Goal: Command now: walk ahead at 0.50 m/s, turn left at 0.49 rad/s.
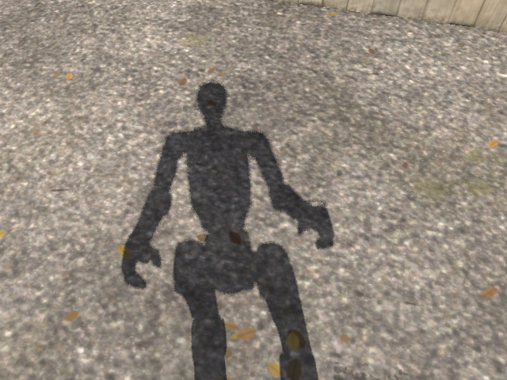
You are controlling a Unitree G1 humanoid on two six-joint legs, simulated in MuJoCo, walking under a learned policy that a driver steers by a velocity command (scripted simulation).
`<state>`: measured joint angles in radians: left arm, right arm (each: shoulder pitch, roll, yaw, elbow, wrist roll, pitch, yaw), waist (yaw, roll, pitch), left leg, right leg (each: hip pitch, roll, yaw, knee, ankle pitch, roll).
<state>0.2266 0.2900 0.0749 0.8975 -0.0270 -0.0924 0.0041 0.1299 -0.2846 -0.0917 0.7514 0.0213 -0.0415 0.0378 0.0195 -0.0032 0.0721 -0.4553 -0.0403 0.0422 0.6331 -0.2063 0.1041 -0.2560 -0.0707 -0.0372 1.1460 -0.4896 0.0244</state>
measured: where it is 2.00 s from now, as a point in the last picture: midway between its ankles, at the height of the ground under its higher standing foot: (386, 197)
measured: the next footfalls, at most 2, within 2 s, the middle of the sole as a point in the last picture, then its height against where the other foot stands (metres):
right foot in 0.48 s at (319, 376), level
left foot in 0.92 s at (262, 263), level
